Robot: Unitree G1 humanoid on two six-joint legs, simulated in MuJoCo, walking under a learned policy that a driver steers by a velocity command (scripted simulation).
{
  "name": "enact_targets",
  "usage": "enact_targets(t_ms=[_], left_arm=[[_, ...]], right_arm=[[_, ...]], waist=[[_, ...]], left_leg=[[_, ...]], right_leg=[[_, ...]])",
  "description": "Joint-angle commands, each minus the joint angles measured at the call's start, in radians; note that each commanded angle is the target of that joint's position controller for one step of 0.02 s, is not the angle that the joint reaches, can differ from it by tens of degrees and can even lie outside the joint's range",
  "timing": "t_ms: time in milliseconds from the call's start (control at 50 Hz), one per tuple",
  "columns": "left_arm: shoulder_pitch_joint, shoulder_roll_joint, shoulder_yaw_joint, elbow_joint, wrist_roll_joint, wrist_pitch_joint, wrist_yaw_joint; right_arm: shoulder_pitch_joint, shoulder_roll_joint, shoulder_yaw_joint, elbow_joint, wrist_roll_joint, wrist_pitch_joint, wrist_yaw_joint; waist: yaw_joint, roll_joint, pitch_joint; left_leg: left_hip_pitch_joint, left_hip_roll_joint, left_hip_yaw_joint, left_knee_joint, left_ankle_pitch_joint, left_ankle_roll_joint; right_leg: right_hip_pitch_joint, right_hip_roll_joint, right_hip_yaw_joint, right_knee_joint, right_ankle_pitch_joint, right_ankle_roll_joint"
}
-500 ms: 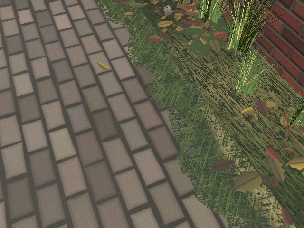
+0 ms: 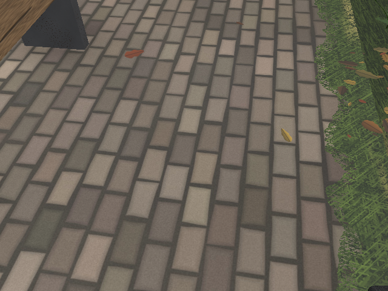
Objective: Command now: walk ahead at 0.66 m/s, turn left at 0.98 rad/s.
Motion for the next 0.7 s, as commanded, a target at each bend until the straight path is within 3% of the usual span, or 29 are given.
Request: enact_targets(t_ms=[20,80,140,220,280,320,340,360,380,400,420,440,460,480,500,520,540,560,600,660,700], left_arm=[[-0.050,0.145,0.014,-0.083,0.018,-0.007,0.004],[0.014,0.149,0.012,-0.073,0.010,-0.023,-0.009],[0.107,0.156,0.014,-0.046,0.011,-0.037,-0.011],[0.202,0.147,0.012,-0.010,0.015,-0.044,-0.002],[0.241,0.133,0.007,0.023,0.022,-0.042,0.007],[0.277,0.132,0.003,0.057,0.028,-0.036,0.011],[0.260,0.135,0.000,0.064,0.027,-0.032,0.014],[0.228,0.146,-0.002,0.064,0.024,-0.029,0.015],[0.229,0.176,0.001,0.070,0.020,-0.023,0.015],[0.214,0.222,0.011,0.063,0.007,-0.015,0.012],[0.163,0.237,0.011,0.036,-0.003,-0.018,0.004],[0.196,0.080,-0.025,-0.038,0.007,-0.027,-0.026],[0.053,0.106,-0.023,-0.132,0.009,-0.055,-0.036],[-0.099,0.136,-0.020,-0.176,0.006,-0.066,-0.032],[-0.072,0.102,-0.036,-0.174,-0.002,-0.077,-0.026],[-0.042,0.094,-0.042,-0.153,0.010,-0.074,-0.022],[0.004,0.089,-0.043,-0.138,0.029,-0.056,-0.021],[0.054,0.088,-0.045,-0.132,0.040,-0.034,-0.024],[-0.007,0.075,-0.050,-0.152,0.051,-0.003,-0.028],[-0.215,0.051,-0.069,-0.231,0.027,0.000,-0.040],[-0.261,0.035,-0.080,-0.239,0.014,-0.007,-0.050]], right_arm=[[-0.051,-0.084,-0.016,-0.078,-0.044,0.001,0.066],[-0.042,-0.085,-0.010,-0.060,-0.018,0.011,0.075],[-0.109,-0.088,-0.008,-0.055,-0.018,0.013,0.076],[-0.228,-0.076,-0.002,-0.063,-0.019,0.006,0.096],[-0.311,-0.049,0.017,-0.079,-0.017,-0.005,0.111],[-0.357,-0.024,0.034,-0.093,-0.017,-0.010,0.112],[-0.339,-0.013,0.041,-0.088,-0.018,-0.012,0.107],[-0.280,-0.009,0.043,-0.068,-0.015,-0.014,0.096],[-0.174,-0.027,0.033,-0.035,-0.010,-0.017,0.080],[0.010,-0.061,0.013,0.016,-0.004,-0.027,0.067],[0.264,-0.120,-0.024,0.098,-0.008,-0.035,0.049],[0.224,-0.265,-0.062,0.118,-0.006,-0.025,0.027],[0.276,-0.334,-0.081,0.083,0.010,-0.017,0.014],[0.300,-0.314,-0.079,0.128,0.001,-0.017,0.004],[0.291,-0.282,-0.071,0.153,-0.001,-0.026,-0.011],[0.236,-0.235,-0.057,0.150,-0.004,-0.040,-0.020],[0.167,-0.196,-0.040,0.143,0.000,-0.047,-0.023],[0.140,-0.171,-0.027,0.134,0.006,-0.057,-0.022],[0.149,-0.141,-0.015,0.148,0.020,-0.085,-0.013],[0.145,-0.142,-0.015,0.167,0.014,-0.106,-0.009],[0.159,-0.160,-0.024,0.182,0.021,-0.112,-0.004]], waist=[[-0.029,-0.120,0.077],[-0.016,-0.147,0.078],[0.028,-0.162,0.112],[0.083,-0.180,0.174],[0.101,-0.171,0.225],[0.104,-0.166,0.250],[0.074,-0.162,0.238],[0.022,-0.166,0.187],[-0.041,-0.176,0.093],[-0.138,-0.189,-0.020],[-0.273,-0.144,-0.146],[-0.160,0.136,-0.191],[-0.198,0.128,-0.327],[-0.218,0.021,-0.184],[-0.166,0.014,-0.066],[-0.109,-0.051,0.004],[-0.048,-0.067,0.038],[-0.012,-0.016,0.038],[-0.001,-0.026,0.092],[-0.028,-0.004,0.190],[-0.054,0.012,0.158]], left_leg=[[-0.251,0.082,0.028,0.237,0.131,-0.032],[-0.263,0.102,0.037,0.268,0.191,-0.045],[-0.325,0.122,0.050,0.203,0.206,-0.046],[-0.382,0.164,0.098,0.044,0.164,-0.023],[-0.367,0.194,0.169,-0.079,0.103,0.023],[-0.337,0.185,0.229,-0.161,0.024,0.070],[-0.250,0.158,0.268,-0.220,-0.021,0.100],[-0.087,0.098,0.323,-0.272,-0.059,0.133],[0.095,0.012,0.373,-0.268,-0.103,0.159],[0.343,-0.045,0.362,-0.296,-0.105,0.188],[0.726,-0.050,0.252,-0.401,-0.040,0.223],[1.032,0.208,-0.209,-0.544,-0.335,0.278],[1.104,0.352,-0.713,-0.749,-0.403,0.361],[1.063,0.329,-0.632,-0.790,-0.236,0.323],[0.912,0.322,-0.541,-0.789,-0.068,0.317],[0.748,0.271,-0.424,-0.785,0.024,0.291],[0.626,0.209,-0.328,-0.792,0.085,0.279],[0.544,0.198,-0.305,-0.805,0.129,0.302],[0.418,0.166,-0.270,-0.863,0.118,0.322],[0.280,0.092,-0.219,-0.936,0.214,0.294],[0.285,0.084,-0.208,-0.938,0.379,0.252]], right_leg=[[0.067,-0.258,0.263,-0.317,-0.390,-0.083],[0.092,-0.257,0.150,-0.327,-0.343,-0.070],[0.196,-0.283,0.065,-0.339,-0.307,-0.073],[0.339,-0.323,-0.044,-0.364,-0.234,-0.077],[0.406,-0.343,-0.150,-0.381,-0.128,-0.074],[0.457,-0.345,-0.224,-0.352,0.076,-0.070],[0.449,-0.331,-0.284,-0.296,0.326,-0.058],[0.412,-0.316,-0.342,-0.201,0.708,-0.044],[0.392,-0.325,-0.353,-0.035,1.102,-0.049],[0.315,-0.344,-0.343,0.200,1.266,-0.056],[0.081,-0.327,-0.337,0.527,1.105,-0.031],[-0.378,-0.172,-0.303,0.870,0.034,0.021],[-0.552,-0.041,-0.106,1.086,-0.210,0.051],[-0.676,-0.093,0.001,1.069,-0.091,0.030],[-0.651,-0.126,-0.008,1.009,-0.057,0.025],[-0.570,-0.164,-0.004,0.917,-0.054,0.025],[-0.495,-0.178,0.000,0.875,-0.079,0.031],[-0.443,-0.185,0.003,0.839,-0.108,0.044],[-0.420,-0.186,-0.018,0.725,-0.165,0.066],[-0.361,-0.148,-0.062,0.434,0.068,0.081],[-0.223,-0.099,-0.074,0.241,0.263,0.063]])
